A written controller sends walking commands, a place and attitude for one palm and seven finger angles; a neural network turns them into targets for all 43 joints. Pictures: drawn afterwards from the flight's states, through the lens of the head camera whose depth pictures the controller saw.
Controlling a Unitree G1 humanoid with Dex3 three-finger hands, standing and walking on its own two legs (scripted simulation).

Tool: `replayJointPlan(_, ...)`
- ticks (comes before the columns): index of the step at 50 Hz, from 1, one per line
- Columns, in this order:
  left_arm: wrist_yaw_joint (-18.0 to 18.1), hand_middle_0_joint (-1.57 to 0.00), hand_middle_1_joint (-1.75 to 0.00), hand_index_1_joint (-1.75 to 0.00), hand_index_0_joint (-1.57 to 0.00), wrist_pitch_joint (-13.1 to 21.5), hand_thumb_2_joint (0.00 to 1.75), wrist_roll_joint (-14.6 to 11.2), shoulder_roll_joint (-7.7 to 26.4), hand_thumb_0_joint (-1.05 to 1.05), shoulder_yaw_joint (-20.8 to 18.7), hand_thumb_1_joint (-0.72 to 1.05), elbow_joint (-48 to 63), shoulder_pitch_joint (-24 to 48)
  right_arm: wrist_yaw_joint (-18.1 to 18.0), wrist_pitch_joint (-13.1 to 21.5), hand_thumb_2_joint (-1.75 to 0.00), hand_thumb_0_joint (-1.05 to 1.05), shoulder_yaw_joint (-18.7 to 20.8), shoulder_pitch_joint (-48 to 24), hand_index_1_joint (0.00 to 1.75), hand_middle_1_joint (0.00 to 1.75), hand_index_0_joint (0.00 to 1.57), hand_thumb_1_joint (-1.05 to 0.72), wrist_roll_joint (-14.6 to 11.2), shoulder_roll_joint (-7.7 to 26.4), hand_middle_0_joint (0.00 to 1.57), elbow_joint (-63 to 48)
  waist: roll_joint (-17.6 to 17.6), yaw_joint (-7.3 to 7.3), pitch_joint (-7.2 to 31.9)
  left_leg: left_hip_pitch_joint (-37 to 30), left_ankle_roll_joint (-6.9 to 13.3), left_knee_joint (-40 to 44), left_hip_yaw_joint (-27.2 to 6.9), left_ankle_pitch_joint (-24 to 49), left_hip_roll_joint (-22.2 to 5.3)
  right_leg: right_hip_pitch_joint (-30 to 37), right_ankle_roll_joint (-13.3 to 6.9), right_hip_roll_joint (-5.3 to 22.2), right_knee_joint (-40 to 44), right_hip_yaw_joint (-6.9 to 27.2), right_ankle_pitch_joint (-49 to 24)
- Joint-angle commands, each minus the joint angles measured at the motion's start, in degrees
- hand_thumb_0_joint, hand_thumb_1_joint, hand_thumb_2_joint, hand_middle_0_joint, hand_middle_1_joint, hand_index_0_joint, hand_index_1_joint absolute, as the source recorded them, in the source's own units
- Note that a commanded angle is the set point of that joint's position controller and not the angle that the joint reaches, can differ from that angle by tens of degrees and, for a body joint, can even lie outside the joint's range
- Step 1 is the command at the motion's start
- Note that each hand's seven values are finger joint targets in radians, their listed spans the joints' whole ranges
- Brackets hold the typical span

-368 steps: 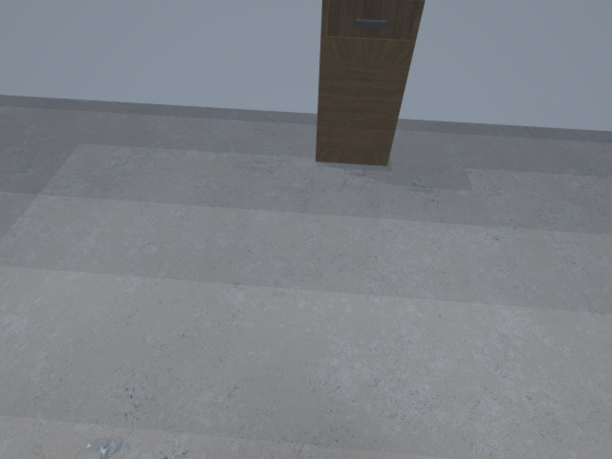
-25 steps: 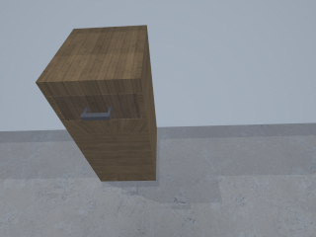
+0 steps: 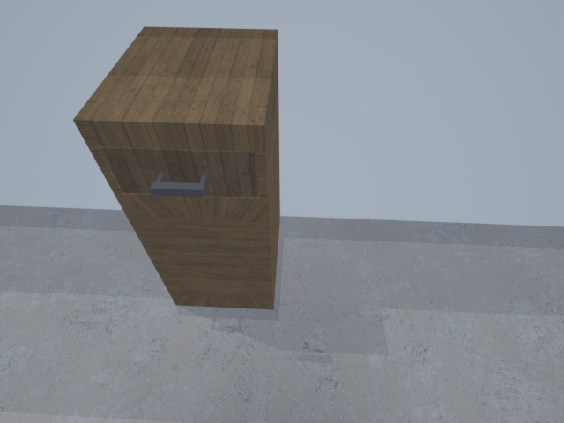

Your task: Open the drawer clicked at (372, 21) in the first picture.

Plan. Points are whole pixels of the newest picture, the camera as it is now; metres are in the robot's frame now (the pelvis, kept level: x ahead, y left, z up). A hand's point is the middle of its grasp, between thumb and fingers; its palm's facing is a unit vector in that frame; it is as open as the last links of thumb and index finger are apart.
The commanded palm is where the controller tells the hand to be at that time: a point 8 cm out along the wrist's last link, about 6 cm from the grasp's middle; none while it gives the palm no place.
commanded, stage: look again from close up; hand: left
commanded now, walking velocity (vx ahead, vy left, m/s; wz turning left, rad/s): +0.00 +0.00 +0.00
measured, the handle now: (180, 183) +0.59 +0.27 -0.06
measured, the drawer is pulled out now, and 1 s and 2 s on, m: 0.00 0.00 0.00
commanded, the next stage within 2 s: shuffle to correct the standing spot in 0.38 s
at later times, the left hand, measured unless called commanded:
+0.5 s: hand out of the picture -0.03 +0.22 -0.18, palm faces +0.04 -0.98 -0.17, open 7.3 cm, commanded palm none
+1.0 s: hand out of the picture -0.01 +0.19 -0.19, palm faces +0.05 -0.99 -0.12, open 7.4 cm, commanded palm none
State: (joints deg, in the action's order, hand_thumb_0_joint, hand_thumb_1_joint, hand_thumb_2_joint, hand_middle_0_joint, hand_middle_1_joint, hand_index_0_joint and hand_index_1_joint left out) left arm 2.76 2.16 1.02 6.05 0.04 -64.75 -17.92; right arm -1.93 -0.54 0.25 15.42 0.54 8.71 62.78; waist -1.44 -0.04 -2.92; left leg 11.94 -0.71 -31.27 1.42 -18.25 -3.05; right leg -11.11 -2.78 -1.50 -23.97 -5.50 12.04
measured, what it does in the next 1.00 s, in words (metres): shifts its weight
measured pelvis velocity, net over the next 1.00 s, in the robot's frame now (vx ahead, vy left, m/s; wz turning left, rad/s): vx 0.04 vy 0.05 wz -0.02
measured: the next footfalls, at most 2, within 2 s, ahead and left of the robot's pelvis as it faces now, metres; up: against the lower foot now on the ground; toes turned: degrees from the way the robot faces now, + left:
right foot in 1.14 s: +0.10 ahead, -0.02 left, +0.00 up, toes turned +6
left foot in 1.48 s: +0.12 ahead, +0.16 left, +0.00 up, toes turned +3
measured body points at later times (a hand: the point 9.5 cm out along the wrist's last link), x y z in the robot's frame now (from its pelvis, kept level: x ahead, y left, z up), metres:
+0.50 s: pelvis -0.02 +0.06 +0.00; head -0.03 +0.06 +0.45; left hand -0.04 +0.28 -0.16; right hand -0.03 -0.16 -0.16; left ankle -0.01 +0.13 -0.74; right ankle +0.01 -0.08 -0.74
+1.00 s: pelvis +0.04 +0.05 -0.01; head +0.05 +0.06 +0.44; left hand -0.01 +0.25 -0.18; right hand +0.02 -0.16 -0.17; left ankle -0.01 +0.13 -0.74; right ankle +0.02 -0.07 -0.72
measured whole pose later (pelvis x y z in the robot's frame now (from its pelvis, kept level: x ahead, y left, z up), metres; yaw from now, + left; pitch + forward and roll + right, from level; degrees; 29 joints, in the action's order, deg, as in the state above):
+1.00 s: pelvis +0.04 +0.05 -0.01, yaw -1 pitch +0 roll +0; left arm 0.7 1.2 1.7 5.5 -1.4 -64.5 -23.8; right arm -2.2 4.1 -0.2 21.3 1.6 6.8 61.6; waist 1.1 0.2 -0.6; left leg 9.4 3.9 -32.0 4.7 -22.6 1.9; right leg -18.5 -1.8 2.8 -45.5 -3.7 26.9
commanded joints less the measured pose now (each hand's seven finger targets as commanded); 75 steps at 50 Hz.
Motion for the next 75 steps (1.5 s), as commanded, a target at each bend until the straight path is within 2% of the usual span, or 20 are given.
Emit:
replayJointPlan(1,0.31,-0.20,-0.30,-0.30,-0.20,0.31,0.90,-0.21,8.85,0.00,-1.30,0.90,4.00,-2.21,0.12,1.47,-0.90,0.00,0.27,5.74,0.30,0.30,0.20,-0.90,0.05,2.02,0.20,-3.82,3.71,1.87,6.08,-1.41,1.02,3.39,-0.25,3.82,0.77,1.72,-2.74,12.78,1.85,9.49,-16.26)
replayJointPlan(4,-0.14,-0.20,-0.30,-0.30,-0.20,-0.69,0.90,-0.22,6.68,0.00,-0.99,0.90,4.05,-2.46,0.22,1.55,-0.90,0.00,0.14,6.14,0.30,0.30,0.20,-0.90,0.55,3.92,0.20,-4.25,0.80,0.92,-2.73,3.57,2.46,6.37,-3.69,7.64,-2.89,-4.65,-0.35,7.57,2.54,6.99,2.95)
replayJointPlan(24,-0.98,-0.20,-0.30,-0.30,-0.20,-1.52,0.90,0.11,5.26,0.00,-0.55,0.90,4.14,-5.72,0.15,2.45,-0.90,0.00,0.12,6.59,0.30,0.30,0.20,-0.90,0.48,5.92,0.20,-3.81,0.59,-0.69,-2.58,9.20,4.25,17.31,-9.18,-4.79,-3.78,0.51,1.32,6.73,-0.82,4.41,-0.79)
replayJointPlan(29,-1.50,-0.20,-0.30,-0.30,-0.20,-1.46,0.90,0.86,4.63,0.00,-0.94,0.90,4.12,-6.96,0.39,1.70,-0.90,0.00,0.76,7.39,0.30,0.30,0.20,-0.90,0.90,6.85,0.20,-3.07,-0.92,-0.68,-4.37,11.27,5.97,18.51,-10.57,-19.72,-4.63,-1.99,0.65,4.90,-4.01,2.66,11.12)
replayJointPlan(33,-1.77,-0.20,-0.30,-0.30,-0.20,-0.98,0.90,0.81,4.60,0.00,-1.52,0.90,3.98,-9.36,0.73,1.73,-0.90,0.00,0.82,7.09,0.30,0.30,0.20,-0.90,0.91,5.77,0.20,-3.33,2.03,-1.15,-7.05,13.75,6.02,14.28,-8.19,-19.01,-2.43,-3.13,-0.60,6.03,-1.69,6.59,16.21)
replayJointPlan(38,-1.68,-0.20,-0.30,-0.30,-0.20,-0.24,0.90,0.46,6.03,0.00,-2.31,0.90,3.84,-10.68,0.95,2.65,-0.90,0.00,0.49,8.43,0.30,0.30,0.20,-0.90,0.90,3.32,0.20,-3.51,4.51,-0.54,-6.09,11.79,4.99,5.95,-3.79,-12.13,1.23,-5.02,-3.24,9.38,1.79,13.09,20.38)
replayJointPlan(42,-1.60,-0.20,-0.30,-0.30,-0.20,0.16,0.90,0.40,5.97,0.00,-2.67,0.90,3.17,-11.11,0.97,3.44,-0.90,0.00,0.28,9.99,0.30,0.30,0.20,-0.90,0.68,2.33,0.20,-3.11,6.02,0.32,-4.78,9.47,4.97,3.48,-1.98,-5.15,1.59,-4.34,-3.71,9.78,0.14,12.03,14.21)
replayJointPlan(44,-1.72,-0.20,-0.30,-0.30,-0.20,0.26,0.90,0.44,4.61,0.00,-2.47,0.90,2.95,-10.65,0.66,4.26,-0.90,0.00,0.31,11.58,0.30,0.30,0.20,-0.90,0.53,3.48,0.20,-2.08,0.03,1.02,-2.91,2.57,6.11,6.49,-4.86,4.09,-1.52,-6.96,-2.35,7.00,-6.45,6.89,5.28)
replayJointPlan(46,-1.73,-0.20,-0.30,-0.30,-0.20,0.58,0.90,0.70,2.22,0.00,-1.89,0.90,4.03,-7.69,-0.31,4.71,-0.90,0.00,1.02,17.14,0.30,0.30,0.20,-0.90,0.64,6.18,0.20,0.36,-9.62,2.82,-1.54,-8.28,10.84,10.36,-14.35,23.89,-10.13,-16.10,0.14,2.14,-19.67,-0.96,6.52)
replayJointPlan(49,-2.02,-0.20,-0.30,-0.30,-0.20,1.21,0.90,0.24,1.97,0.00,-2.01,0.90,6.39,0.03,-0.89,4.82,-0.90,0.00,0.73,19.65,0.30,0.30,0.20,-0.90,1.17,5.35,0.20,1.40,-5.34,4.28,-3.43,-16.74,16.49,9.03,-16.86,48.04,-15.23,-26.64,-0.03,4.63,-27.71,1.11,20.54)
replayJointPlan(52,-2.80,-0.20,-0.30,-0.30,-0.20,0.90,0.90,0.17,0.38,0.00,-2.14,0.90,6.58,-0.60,-0.69,4.72,-0.90,0.00,0.89,14.02,0.30,0.30,0.20,-0.90,1.18,5.40,0.20,-0.05,-4.79,1.44,-3.15,-7.64,13.89,10.20,-9.97,37.95,-11.16,-15.99,-0.05,4.04,-18.71,-0.80,13.46)
replayJointPlan(55,-2.11,-0.20,-0.30,-0.30,-0.20,0.78,0.90,0.11,1.77,0.00,-2.31,0.90,3.33,-8.86,-1.15,4.27,-0.90,0.00,0.46,10.61,0.30,0.30,0.20,-0.90,0.08,3.95,0.20,-0.44,-1.38,-3.46,-1.55,1.24,7.86,2.19,-3.29,35.31,-5.66,3.14,0.74,3.85,-3.56,-0.13,-7.54)
replayJointPlan(57,-0.86,-0.20,-0.30,-0.30,-0.20,1.24,0.90,-0.22,7.93,0.00,-2.96,0.90,1.73,-12.97,-0.77,3.76,-0.90,0.00,0.00,13.61,0.30,0.30,0.20,-0.90,-0.56,0.77,0.20,-0.35,9.62,-2.56,5.18,10.64,2.78,-7.86,1.25,1.05,2.38,15.50,-5.37,20.14,-1.97,17.47,-36.72)
replayJointPlan(58,-0.74,-0.20,-0.30,-0.30,-0.20,0.88,0.90,-0.49,9.67,0.00,-3.02,0.90,2.46,-11.82,-0.98,2.81,-0.90,0.00,0.39,13.41,0.30,0.30,0.20,-0.90,-0.61,-0.17,0.20,-0.20,11.27,-2.00,5.36,8.38,1.69,-14.64,0.95,-13.91,2.98,10.97,-9.47,24.90,0.94,18.77,-46.37)
replayJointPlan(59,-0.43,-0.20,-0.30,-0.30,-0.20,0.62,0.90,-0.31,9.81,0.00,-2.94,0.90,3.45,-9.03,-1.04,1.74,-0.90,0.00,0.34,11.69,0.30,0.30,0.20,-0.90,-0.59,-0.66,0.20,-0.55,15.41,-1.87,3.85,8.75,1.55,-19.55,-0.91,-17.04,1.54,6.36,-11.22,25.58,1.88,19.54,-48.27)
replayJointPlan(62,0.38,-0.20,-0.30,-0.30,-0.20,-0.37,0.90,0.27,8.61,0.00,-2.89,0.90,6.02,-2.69,-0.22,0.26,-0.90,0.00,0.84,8.86,0.30,0.30,0.20,-0.90,-0.82,-1.83,0.20,-0.26,7.65,-0.69,1.44,9.23,0.90,-18.74,-0.02,-13.51,0.89,1.89,-10.60,22.35,2.28,11.65,-42.95)
replayJointPlan(69,0.16,-0.20,-0.30,-0.30,-0.20,-2.09,0.90,0.82,12.38,0.00,-5.08,0.90,8.83,0.15,1.02,-0.83,-0.90,0.00,1.80,6.65,0.30,0.30,0.20,-0.90,0.01,-0.52,0.20,-3.01,9.16,-0.73,3.58,6.20,-0.14,-9.42,2.95,-4.14,2.34,-2.61,-8.10,19.64,4.65,9.32,-15.99)
replayJointPlan(72,-0.37,-0.20,-0.30,-0.30,-0.20,-3.03,0.90,0.48,10.58,0.00,-4.72,0.90,9.60,2.41,1.00,-0.27,-0.90,0.00,1.71,10.28,0.30,0.30,0.20,-0.90,0.06,0.11,0.20,-2.39,7.23,1.65,1.24,-4.18,0.52,5.16,3.22,4.94,1.85,-12.38,-3.35,14.46,1.90,6.53,5.50)
replayJointPlan(74,-1.02,-0.20,-0.30,-0.30,-0.20,-3.56,0.90,-0.15,5.73,0.00,-3.77,0.90,10.94,0.81,0.76,0.36,-0.90,0.00,2.20,8.15,0.30,0.30,0.20,-0.90,1.25,5.91,0.20,-4.88,-10.16,0.20,-2.41,6.31,5.72,17.29,-13.18,-4.42,-10.58,-12.62,1.06,5.90,-7.13,0.60,12.50)
replayJointPlan(75,-1.19,-0.20,-0.30,-0.30,-0.20,-3.29,0.90,-0.03,5.06,0.00,-3.53,0.90,10.96,0.18,0.72,0.28,-0.90,0.00,2.27,4.70,0.30,0.30,0.20,-0.90,1.42,7.94,0.20,-6.75,-9.36,-0.71,-3.03,15.68,8.65,21.46,-17.49,-11.58,-13.60,-6.67,1.29,4.19,-11.88,0.41,11.48)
